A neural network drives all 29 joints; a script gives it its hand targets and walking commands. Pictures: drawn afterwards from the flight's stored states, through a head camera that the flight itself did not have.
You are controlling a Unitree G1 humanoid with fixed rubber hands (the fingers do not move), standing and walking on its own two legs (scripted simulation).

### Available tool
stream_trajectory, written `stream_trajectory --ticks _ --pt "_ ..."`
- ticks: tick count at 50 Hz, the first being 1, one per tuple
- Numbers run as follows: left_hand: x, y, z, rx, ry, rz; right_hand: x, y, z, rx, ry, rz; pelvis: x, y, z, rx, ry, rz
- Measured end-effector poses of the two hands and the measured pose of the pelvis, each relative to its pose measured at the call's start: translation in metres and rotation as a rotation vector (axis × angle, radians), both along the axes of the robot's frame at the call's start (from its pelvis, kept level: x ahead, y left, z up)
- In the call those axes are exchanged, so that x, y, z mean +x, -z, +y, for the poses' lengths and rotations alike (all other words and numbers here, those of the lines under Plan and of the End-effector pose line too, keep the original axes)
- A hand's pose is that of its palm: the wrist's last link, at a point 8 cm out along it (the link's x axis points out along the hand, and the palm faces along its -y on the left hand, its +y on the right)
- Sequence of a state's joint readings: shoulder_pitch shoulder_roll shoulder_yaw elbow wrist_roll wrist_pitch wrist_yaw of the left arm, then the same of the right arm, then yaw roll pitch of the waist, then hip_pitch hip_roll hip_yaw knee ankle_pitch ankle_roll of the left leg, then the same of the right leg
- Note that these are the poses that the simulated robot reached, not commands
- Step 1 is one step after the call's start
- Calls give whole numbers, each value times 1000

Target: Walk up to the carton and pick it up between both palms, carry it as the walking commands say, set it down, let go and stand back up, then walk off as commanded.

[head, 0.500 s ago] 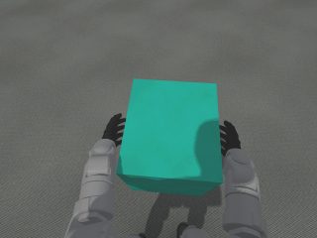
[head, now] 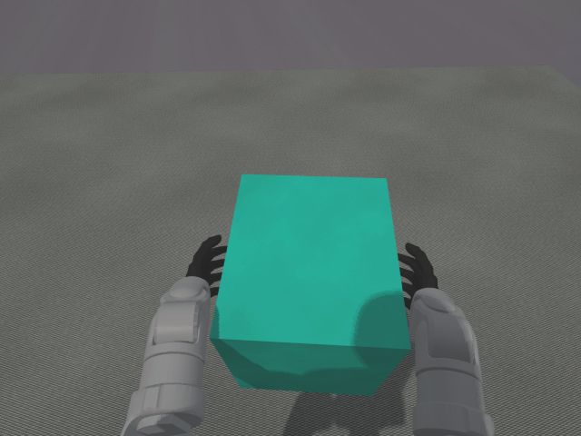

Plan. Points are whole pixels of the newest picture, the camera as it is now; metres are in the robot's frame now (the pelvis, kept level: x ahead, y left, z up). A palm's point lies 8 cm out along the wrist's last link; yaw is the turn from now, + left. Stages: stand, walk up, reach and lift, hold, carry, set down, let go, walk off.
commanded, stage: reach and lift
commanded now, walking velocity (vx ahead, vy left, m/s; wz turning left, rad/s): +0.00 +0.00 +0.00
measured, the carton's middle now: (309, 289) +0.34 -0.03 -0.03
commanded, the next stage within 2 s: hold in 1.44 s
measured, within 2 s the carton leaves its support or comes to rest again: neither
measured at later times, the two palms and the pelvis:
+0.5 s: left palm (181, 294) +0.30 +0.15 +0.05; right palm (411, 294) +0.28 -0.16 +0.05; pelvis +0.00 +0.00 +0.00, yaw +0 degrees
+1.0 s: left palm (179, 298) +0.29 +0.15 +0.05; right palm (408, 290) +0.29 -0.16 +0.05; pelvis +0.01 -0.01 +0.00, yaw +0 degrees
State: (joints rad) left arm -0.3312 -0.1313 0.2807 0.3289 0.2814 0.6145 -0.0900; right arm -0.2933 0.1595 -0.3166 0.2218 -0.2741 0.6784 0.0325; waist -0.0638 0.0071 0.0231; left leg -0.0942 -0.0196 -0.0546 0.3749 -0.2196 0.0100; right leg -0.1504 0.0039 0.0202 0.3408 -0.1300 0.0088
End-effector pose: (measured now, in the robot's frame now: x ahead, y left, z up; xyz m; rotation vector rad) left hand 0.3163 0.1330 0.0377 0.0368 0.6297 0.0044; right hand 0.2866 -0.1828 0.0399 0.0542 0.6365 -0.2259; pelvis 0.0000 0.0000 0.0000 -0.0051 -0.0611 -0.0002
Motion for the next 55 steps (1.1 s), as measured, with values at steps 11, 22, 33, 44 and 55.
stream_trajectory --ticks 11,22,33,44,55 --pt "-8 -15 4 -7 -16 -4 -6 -14 4 5 0 -6 3 -1 2 -2 -1 -63" --pt "-19 -12 17 -7 -63 6 -3 -11 16 2 -45 5 1 -1 3 0 5 -77" --pt "-23 -12 21 -8 -99 4 1 -9 20 -2 -82 2 2 -2 -1 2 6 -72" --pt "-25 -10 23 -8 -126 8 7 -7 22 -8 -113 6 5 -2 -7 3 6 -66" --pt "-26 -9 20 -8 -123 9 5 -6 19 -13 -114 7 9 -3 -8 3 7 -59"
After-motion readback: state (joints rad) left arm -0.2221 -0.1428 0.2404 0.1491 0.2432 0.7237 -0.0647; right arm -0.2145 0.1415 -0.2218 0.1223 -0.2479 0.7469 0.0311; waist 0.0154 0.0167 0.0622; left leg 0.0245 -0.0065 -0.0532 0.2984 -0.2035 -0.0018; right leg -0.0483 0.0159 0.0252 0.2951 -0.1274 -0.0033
